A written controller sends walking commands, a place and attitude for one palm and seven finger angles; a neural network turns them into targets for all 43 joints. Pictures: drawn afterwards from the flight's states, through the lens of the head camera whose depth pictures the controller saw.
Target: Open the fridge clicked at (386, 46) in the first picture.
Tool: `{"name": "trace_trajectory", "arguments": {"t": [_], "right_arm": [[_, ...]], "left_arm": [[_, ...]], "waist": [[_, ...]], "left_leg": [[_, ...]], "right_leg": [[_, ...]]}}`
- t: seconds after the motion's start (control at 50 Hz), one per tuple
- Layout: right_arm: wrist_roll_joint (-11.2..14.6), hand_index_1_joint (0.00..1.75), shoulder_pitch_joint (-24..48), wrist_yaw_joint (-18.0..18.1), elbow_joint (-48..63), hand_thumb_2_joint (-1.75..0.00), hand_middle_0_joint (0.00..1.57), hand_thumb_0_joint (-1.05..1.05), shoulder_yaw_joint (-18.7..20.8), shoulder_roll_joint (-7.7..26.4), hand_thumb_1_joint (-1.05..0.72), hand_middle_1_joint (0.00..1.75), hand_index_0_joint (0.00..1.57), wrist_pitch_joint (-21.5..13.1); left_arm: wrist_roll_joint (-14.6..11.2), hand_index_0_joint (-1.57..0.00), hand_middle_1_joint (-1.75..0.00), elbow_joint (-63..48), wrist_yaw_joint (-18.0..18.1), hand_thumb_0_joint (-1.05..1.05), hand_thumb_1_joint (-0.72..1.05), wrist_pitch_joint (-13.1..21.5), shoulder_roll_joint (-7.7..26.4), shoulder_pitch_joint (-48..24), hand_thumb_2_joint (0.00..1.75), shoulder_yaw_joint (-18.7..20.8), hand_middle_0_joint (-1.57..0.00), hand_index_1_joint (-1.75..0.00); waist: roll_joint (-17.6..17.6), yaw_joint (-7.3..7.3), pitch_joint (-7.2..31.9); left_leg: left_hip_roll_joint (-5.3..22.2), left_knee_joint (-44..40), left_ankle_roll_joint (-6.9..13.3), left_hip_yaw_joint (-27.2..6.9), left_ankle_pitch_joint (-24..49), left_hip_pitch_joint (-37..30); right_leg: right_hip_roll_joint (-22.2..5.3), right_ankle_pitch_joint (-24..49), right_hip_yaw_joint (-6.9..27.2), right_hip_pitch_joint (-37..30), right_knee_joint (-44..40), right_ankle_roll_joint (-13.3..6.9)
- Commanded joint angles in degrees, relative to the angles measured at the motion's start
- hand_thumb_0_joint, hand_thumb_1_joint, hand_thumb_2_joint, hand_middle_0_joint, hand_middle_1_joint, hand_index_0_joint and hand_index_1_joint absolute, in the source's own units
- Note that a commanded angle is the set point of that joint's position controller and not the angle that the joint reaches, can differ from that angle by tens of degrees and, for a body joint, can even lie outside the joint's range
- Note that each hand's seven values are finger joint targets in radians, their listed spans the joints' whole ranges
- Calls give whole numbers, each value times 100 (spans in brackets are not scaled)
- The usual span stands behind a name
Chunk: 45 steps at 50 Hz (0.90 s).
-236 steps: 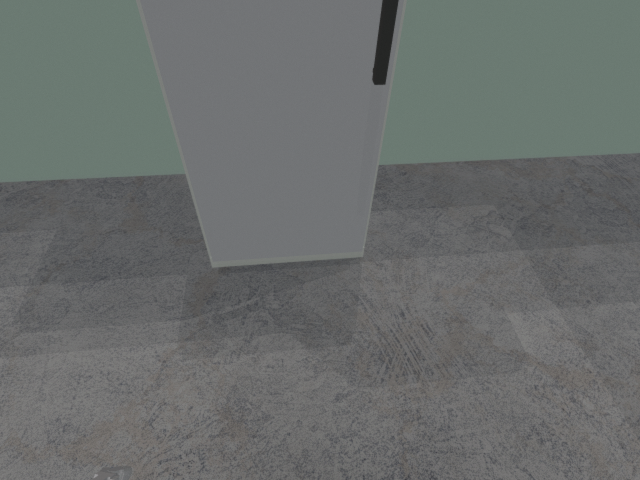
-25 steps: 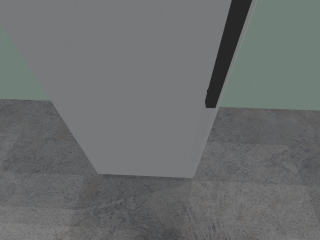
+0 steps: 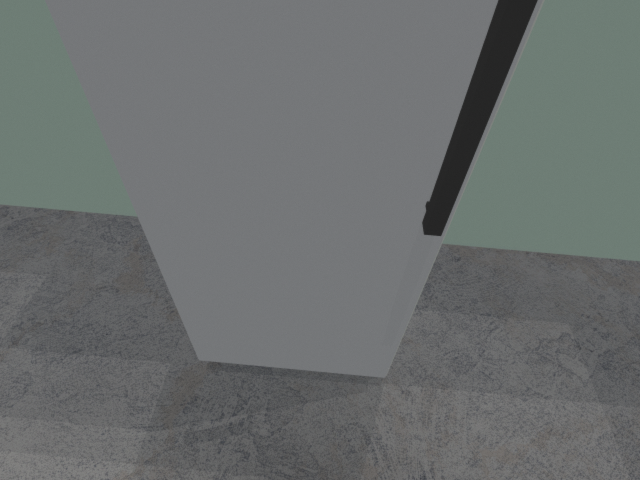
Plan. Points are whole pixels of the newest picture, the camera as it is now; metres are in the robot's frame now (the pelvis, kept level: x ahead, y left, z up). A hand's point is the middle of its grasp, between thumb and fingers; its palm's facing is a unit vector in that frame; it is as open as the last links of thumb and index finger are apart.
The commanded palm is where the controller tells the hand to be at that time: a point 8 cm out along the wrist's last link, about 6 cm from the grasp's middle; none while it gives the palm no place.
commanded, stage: come to a stop and stand still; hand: right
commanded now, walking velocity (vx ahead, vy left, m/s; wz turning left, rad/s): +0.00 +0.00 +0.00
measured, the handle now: (467, 116) +0.52 -0.15 +0.22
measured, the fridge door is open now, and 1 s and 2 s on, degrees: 0 0 0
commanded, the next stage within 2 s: look again from close up in 0.72 s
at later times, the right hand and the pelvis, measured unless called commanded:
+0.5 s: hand out of the picture -0.01 -0.18 -0.18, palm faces +0.03 +0.98 -0.20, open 7.4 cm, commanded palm none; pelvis -0.01 -0.01 -0.01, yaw -1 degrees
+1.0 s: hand out of the picture +0.02 -0.20 -0.18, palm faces +0.02 +0.98 -0.21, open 7.4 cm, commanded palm none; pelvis +0.00 -0.01 +0.00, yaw +0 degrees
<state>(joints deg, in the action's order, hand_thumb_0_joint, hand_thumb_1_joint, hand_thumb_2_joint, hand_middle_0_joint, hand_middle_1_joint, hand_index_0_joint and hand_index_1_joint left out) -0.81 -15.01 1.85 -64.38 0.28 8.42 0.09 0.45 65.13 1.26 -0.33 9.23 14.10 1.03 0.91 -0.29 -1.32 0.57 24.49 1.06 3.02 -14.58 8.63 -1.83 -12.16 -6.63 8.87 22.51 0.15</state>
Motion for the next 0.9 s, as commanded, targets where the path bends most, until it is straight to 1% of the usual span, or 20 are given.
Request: {"name": "trace_trajectory", "arguments": {"t": [0.0,0.04,0.1,0.18,0.2,0.22,0.24,0.26,0.28,0.3,0.32,0.36,0.42,0.44,0.48,0.54,0.6,0.64,0.7,0.88], "right_arm": [[39,30,-278,44,177,-90,20,0,69,582,-90,30,20,-96],[45,30,-324,44,141,-90,20,0,60,546,-90,30,20,-96],[44,30,-394,51,116,-90,20,0,61,517,-90,30,20,-108],[40,30,-486,59,80,-90,20,0,60,448,-90,30,20,-110],[-71,30,-933,255,-25,-90,20,0,7,573,-90,30,20,-280],[-29,30,-664,202,265,-90,20,0,56,850,-90,30,20,-326],[-24,30,-385,163,404,-90,20,0,58,793,-90,30,20,-331],[-19,30,-310,132,494,-90,20,0,74,737,-90,30,20,-377],[1,30,-314,120,507,-90,20,0,68,680,-90,30,20,-372],[4,30,-311,112,515,-90,20,0,58,603,-90,30,20,-332],[0,30,-338,96,512,-90,20,0,43,556,-90,30,20,-292],[-5,30,-413,76,496,-90,20,0,19,499,-90,30,20,-256],[6,30,-508,59,469,-90,20,0,4,467,-90,30,20,-214],[4,30,-519,55,481,-90,20,0,4,463,-90,30,20,-198],[3,30,-543,55,492,-90,20,0,13,500,-90,30,20,-204],[7,30,-523,50,502,-90,20,0,17,542,-90,30,20,-197],[5,30,-468,49,515,-90,20,0,41,615,-90,30,20,-205],[7,30,-417,42,510,-90,20,0,42,663,-90,30,20,-196],[0,30,-381,40,521,-90,20,0,60,745,-90,30,20,-204],[-8,30,-220,23,449,-90,20,0,73,904,-90,30,20,-201]], "left_arm": [[11,-20,-30,-61,33,0,90,87,390,337,90,-2,-20,-30],[15,-20,-30,-19,41,0,90,83,363,386,90,-12,-20,-30],[13,-20,-30,26,47,0,90,87,320,511,90,-21,-20,-30],[17,-20,-30,67,56,0,90,82,264,638,90,-31,-20,-30],[6,-20,-30,-392,-24,0,90,199,485,-18,90,-35,-20,-30],[14,-20,-30,-533,-46,0,90,94,162,467,90,-34,-20,-30],[34,-20,-30,-462,-67,0,90,82,214,743,90,-14,-20,-30],[73,-20,-30,-467,-86,0,90,134,154,897,90,-37,-20,-30],[70,-20,-30,-485,-77,0,90,158,180,957,90,-35,-20,-30],[71,-20,-30,-523,-61,0,90,162,228,933,90,-30,-20,-30],[72,-20,-30,-555,-50,0,90,172,227,914,90,-33,-20,-30],[73,-20,-30,-605,-29,0,90,191,263,858,90,-55,-20,-30],[65,-20,-30,-623,-13,0,90,202,380,797,90,-57,-20,-30],[67,-20,-30,-619,-11,0,90,202,411,781,90,-58,-20,-30],[65,-20,-30,-589,-7,0,90,232,430,756,90,-65,-20,-30],[55,-20,-30,-539,4,0,90,248,475,703,90,-63,-20,-30],[50,-20,-30,-497,9,0,90,272,527,637,90,-60,-20,-30],[43,-20,-30,-479,14,0,90,271,572,594,90,-60,-20,-30],[39,-20,-30,-455,14,0,90,279,624,491,90,-51,-20,-30],[33,-20,-30,-396,22,0,90,275,796,191,90,-28,-20,-30]], "waist": [[-217,1,-268],[-199,3,-386],[-169,-8,-349],[-199,-11,-462],[-292,258,-802],[-355,-150,-201],[-284,-267,-12],[-33,-267,181],[-33,-268,127],[41,-231,-100],[138,-183,-249],[48,-90,-444],[-184,-20,-541],[-146,-6,-590],[-51,26,-463],[-173,35,-361],[-150,49,-271],[-162,41,-306],[-170,43,-195],[-95,40,-103]], "left_leg": [[646,-796,46,-707,429,453],[624,-840,53,-731,296,523],[614,-858,55,-714,291,472],[602,-905,64,-708,108,538],[955,-631,-125,-966,2476,584],[1251,-852,209,-1239,958,560],[1083,-903,394,-1098,-575,895],[983,-710,443,-935,-259,899],[873,-600,417,-876,-493,973],[754,-548,382,-828,-820,1116],[631,-422,332,-751,-826,1080],[489,-257,251,-629,-610,881],[429,-205,198,-622,-663,787],[425,-191,190,-604,-653,796],[433,-110,171,-548,-304,620],[449,-96,151,-540,-90,543],[488,-86,138,-526,177,435],[498,-115,128,-543,203,447],[536,-120,129,-553,413,363],[577,-186,112,-565,747,280]], "right_leg": [[-488,352,591,-139,-443,-52],[-479,273,594,-92,-470,-53],[-479,273,591,-71,-469,-43],[-464,182,585,20,-461,-42],[-452,96,387,800,895,108],[-255,-746,533,580,942,31],[-246,-617,509,353,950,20],[-181,-127,520,169,870,12],[-236,-101,587,178,708,-21],[-291,-205,648,326,569,-58],[-323,-203,718,504,386,-95],[-383,-231,869,804,121,-175],[-390,-541,948,947,-121,-213],[-397,-630,961,972,-188,-222],[-423,-384,963,896,-222,-243],[-435,-228,954,767,-231,-255],[-439,118,903,643,-195,-261],[-434,158,890,603,-200,-254],[-439,375,851,475,-160,-251],[-472,677,814,241,-139,-236]]}}
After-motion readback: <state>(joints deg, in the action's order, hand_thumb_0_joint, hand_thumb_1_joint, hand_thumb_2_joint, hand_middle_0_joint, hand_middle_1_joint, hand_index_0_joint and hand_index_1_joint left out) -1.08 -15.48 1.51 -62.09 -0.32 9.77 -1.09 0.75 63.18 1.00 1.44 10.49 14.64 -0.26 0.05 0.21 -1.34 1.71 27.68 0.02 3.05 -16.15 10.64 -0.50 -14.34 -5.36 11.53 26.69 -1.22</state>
